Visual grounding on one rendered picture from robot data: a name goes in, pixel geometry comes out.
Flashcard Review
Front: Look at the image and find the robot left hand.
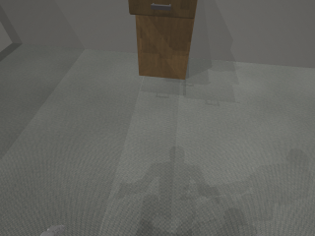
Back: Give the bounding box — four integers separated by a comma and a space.
40, 225, 66, 236

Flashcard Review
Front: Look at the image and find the handle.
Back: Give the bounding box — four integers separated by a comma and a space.
151, 3, 171, 11

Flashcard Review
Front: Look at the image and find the drawer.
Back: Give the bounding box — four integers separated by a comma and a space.
128, 0, 197, 20

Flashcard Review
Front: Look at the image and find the cabinet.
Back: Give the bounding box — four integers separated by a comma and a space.
135, 0, 198, 80

